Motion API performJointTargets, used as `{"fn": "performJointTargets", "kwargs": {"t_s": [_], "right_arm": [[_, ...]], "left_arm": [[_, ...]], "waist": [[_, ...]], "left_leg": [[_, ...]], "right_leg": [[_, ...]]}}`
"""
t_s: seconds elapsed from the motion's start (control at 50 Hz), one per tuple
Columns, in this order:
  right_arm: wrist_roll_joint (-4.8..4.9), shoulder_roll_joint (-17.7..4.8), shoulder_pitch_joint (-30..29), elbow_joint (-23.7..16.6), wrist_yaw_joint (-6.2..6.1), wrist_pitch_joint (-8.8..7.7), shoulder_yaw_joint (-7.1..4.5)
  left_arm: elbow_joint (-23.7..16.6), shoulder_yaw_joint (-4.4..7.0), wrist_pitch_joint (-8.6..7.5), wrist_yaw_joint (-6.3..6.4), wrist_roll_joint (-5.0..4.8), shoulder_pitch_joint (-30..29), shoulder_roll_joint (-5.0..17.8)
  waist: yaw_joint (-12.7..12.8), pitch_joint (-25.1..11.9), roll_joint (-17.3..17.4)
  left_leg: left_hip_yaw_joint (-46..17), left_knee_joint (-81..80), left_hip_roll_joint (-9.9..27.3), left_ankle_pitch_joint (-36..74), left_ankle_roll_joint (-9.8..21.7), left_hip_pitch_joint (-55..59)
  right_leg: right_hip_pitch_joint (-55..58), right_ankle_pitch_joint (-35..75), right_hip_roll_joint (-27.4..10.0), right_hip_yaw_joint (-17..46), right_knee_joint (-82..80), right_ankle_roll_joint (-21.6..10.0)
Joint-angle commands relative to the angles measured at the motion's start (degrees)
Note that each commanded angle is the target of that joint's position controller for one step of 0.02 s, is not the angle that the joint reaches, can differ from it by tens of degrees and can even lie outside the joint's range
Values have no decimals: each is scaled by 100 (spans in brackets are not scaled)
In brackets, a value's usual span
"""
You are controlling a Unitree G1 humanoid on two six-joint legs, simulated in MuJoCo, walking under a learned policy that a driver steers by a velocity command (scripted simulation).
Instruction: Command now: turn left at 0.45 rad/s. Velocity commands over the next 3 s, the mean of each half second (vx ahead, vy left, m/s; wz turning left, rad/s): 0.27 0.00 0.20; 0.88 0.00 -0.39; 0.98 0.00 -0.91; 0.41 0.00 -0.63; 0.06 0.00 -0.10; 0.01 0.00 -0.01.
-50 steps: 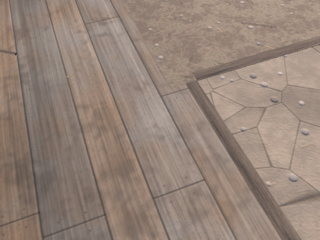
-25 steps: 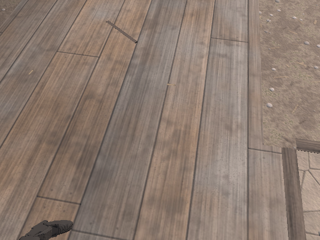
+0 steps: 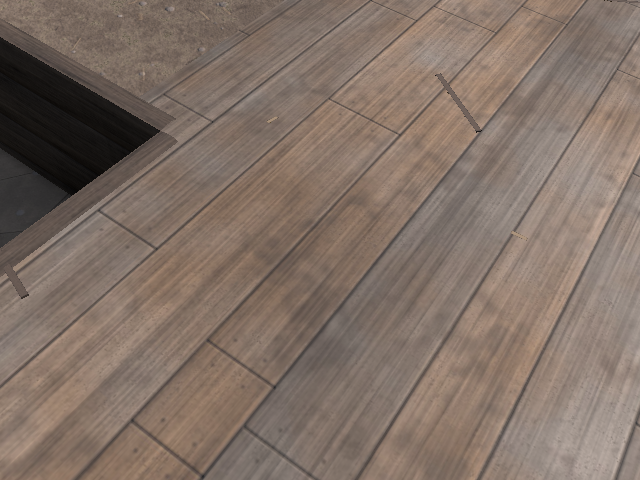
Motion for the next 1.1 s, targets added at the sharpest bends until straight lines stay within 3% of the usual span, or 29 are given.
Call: {"fn": "performJointTargets", "kwargs": {"t_s": [0.02,0.12,0.16,0.18,0.2,0.22,0.26,0.28,0.34,0.42,0.44,0.5,0.52,0.54,0.56,0.58,0.6,0.64,0.8,0.86,0.9,0.94,0.96,0.98,1.0,1.02,1.04,1.08,1.1], "right_arm": [[-44,-863,-93,-383,-9,-44,-207],[37,-779,-321,-344,88,-10,-139],[65,-546,-297,-312,73,-43,-71],[-80,-345,32,-306,74,-90,-26],[-52,-410,124,-308,89,-141,-63],[-110,-552,-26,-259,84,-162,-67],[57,-639,-649,-337,149,-194,-141],[111,-738,-914,-450,186,-222,-184],[161,-418,-791,-366,292,-479,-125],[149,-98,-797,-261,358,-718,-27],[-384,-193,-738,-172,562,-496,-6],[-257,-230,-18,74,522,-410,-37],[-228,-411,743,309,457,-469,-100],[-296,-877,1926,549,378,-560,-210],[-324,-1705,2206,528,310,-591,-366],[-310,-1410,1683,468,267,-572,-315],[-235,-1057,1253,403,285,-596,-191],[-218,-739,859,368,282,-667,-65],[-184,-456,1154,869,282,-917,38],[-156,-520,1350,1099,227,-951,45],[-172,-668,1428,1225,175,-931,38],[-253,-1003,1472,1271,56,-780,-39],[-309,-1189,1299,1217,8,-657,-100],[-316,-1303,1076,1104,2,-586,-139],[-311,-1094,973,1048,67,-631,-96],[-202,-254,1055,477,262,-762,120],[-203,-624,242,215,258,-903,118],[-189,-602,-4,118,255,-1050,202],[-288,-536,-32,119,246,-985,230]], "left_arm": [[-495,-64,-100,-90,-45,-411,193],[-412,-90,-154,-191,-98,-74,228],[-344,-102,-218,-208,39,198,241],[-422,-42,-229,-185,173,268,658],[-338,-81,-230,-183,227,23,609],[-350,-178,-259,-170,143,3,209],[-148,33,-216,-114,-60,781,842],[-68,71,-233,-70,-68,1003,989],[-44,-1,-379,-18,-118,1230,702],[-80,-5,-447,-95,-189,1059,710],[74,55,-355,-242,216,1144,846],[158,73,-273,-329,65,1148,757],[108,3,-302,-319,96,1013,545],[-109,-142,-337,-319,159,577,98],[-629,-254,-419,-293,63,142,-230],[-665,-191,-405,-275,136,13,146],[-579,-154,-411,-334,159,18,308],[-285,-137,-381,-468,170,589,376],[-428,-241,-171,-655,155,-316,205],[-624,-374,-190,-762,158,-879,41],[-658,-419,-174,-723,133,-907,20],[-517,-354,-170,-623,100,-223,261],[-268,-266,-188,-574,71,722,463],[117,-104,-231,-497,82,2009,777],[337,76,-196,-367,119,2612,1136],[206,220,-83,-313,179,1933,1749],[84,252,-66,-315,67,1989,1643],[314,168,-147,-217,71,1908,1206],[311,113,-218,-183,69,1702,1067]], "waist": [[-152,-756,1184],[-47,-648,1135],[109,-666,799],[-145,-890,-268],[-399,-686,-1178],[-206,-853,-991],[347,-383,-1020],[483,108,-1075],[439,221,-653],[350,-44,-792],[338,-71,-738],[-61,-11,-586],[-456,-181,-187],[-1130,-556,1036],[-1150,-614,2239],[-859,-205,1187],[-567,29,734],[-170,-50,734],[-140,691,578],[-260,883,434],[-180,684,499],[275,-16,911],[759,-554,1080],[1331,-1174,1003],[1485,-1394,442],[556,-1384,-1457],[988,-1657,-362],[492,-479,581],[237,-164,735]], "left_leg": [[-1283,-568,1270,1469,1007,922],[-1674,-289,1219,2071,1036,727],[-1513,-99,817,1245,573,328],[-907,753,238,20,184,-42],[-285,790,-134,-1201,-137,-320],[-11,768,79,-1333,-323,-136],[630,1558,-83,-1434,-333,-999],[517,2212,133,-1643,-305,-1658],[504,2477,440,-1114,-130,-2479],[962,1018,307,-631,-126,-987],[1287,544,-38,-939,-121,-380],[1577,-310,-153,-68,-1,1447],[1339,-283,-30,-278,77,2462],[-190,-961,1132,-1747,235,3392],[-3098,-2114,2428,-3800,757,3451],[-3464,-2079,2600,-4019,1046,3031],[-2737,-1861,2303,-3386,941,2658],[-1535,-2106,1811,-2680,659,1982],[1100,-2874,1393,236,372,1599],[1726,-3032,1424,1448,247,1774],[2132,-2444,1415,4578,99,2268],[2217,-978,1574,7572,-12,2978],[2194,303,1684,8173,31,2916],[2111,1987,1691,7685,123,2243],[2089,3922,1238,4630,66,755],[1579,6161,-123,-1270,-340,-2276],[322,6460,-19,-882,-190,-3052],[211,5284,592,-334,-109,-2795],[231,4903,737,-442,-176,-2431]], "right_leg": [[196,-280,-115,64,-758,2],[1232,-303,-88,-55,-2236,-155],[2260,1303,-356,154,-3482,-366],[2784,2822,-1292,1018,-3449,-697],[2364,3181,-1846,1651,-3496,-1516],[2331,1257,-1813,1764,-3841,-1683],[2556,-2725,-1705,2230,-4506,-1580],[2500,-3153,-2033,2733,-4813,-1723],[3092,-2495,-1863,2411,-4879,-1592],[2390,-1285,-1293,1215,-4857,-1399],[2132,-1326,-967,805,-4763,-1297],[943,-1579,-996,573,-4170,-1268],[274,-1384,-848,440,-3449,-1176],[-557,-1137,-280,-161,-1275,-974],[-1997,-1591,319,-122,312,-907],[-2512,-962,-170,420,1041,-991],[-2457,-366,-450,386,1068,-961],[-1671,11,-510,442,796,-764],[-1628,1620,-378,-78,-115,-679],[-1089,1778,-407,-742,-1037,-978],[-462,1455,-29,-1251,-1479,-1275],[279,741,455,-1497,-1517,-1502],[1190,266,648,-1443,-1453,-1631],[2716,-56,770,-1123,-1729,-1812],[4169,-758,281,-107,-2017,-1984],[5564,-1852,-1297,3528,-3122,-3009],[5690,-1845,-1445,4681,-3931,-3095],[4105,-826,-1296,3743,-4339,-2584],[3296,-377,-1033,3224,-4375,-2449]]}}
Next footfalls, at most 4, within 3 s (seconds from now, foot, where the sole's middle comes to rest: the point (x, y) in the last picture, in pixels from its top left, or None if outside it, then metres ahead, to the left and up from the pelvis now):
0.16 right None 0.06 -0.14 -0.78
0.54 left None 0.13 0.13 -0.78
1.00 right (324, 434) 0.55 -0.05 -0.78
1.42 left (320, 251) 1.03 -0.04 -0.78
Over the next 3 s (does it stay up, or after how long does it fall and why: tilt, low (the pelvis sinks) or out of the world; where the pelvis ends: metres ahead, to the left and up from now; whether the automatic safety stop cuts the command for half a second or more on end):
stays up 1.24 -0.32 0.00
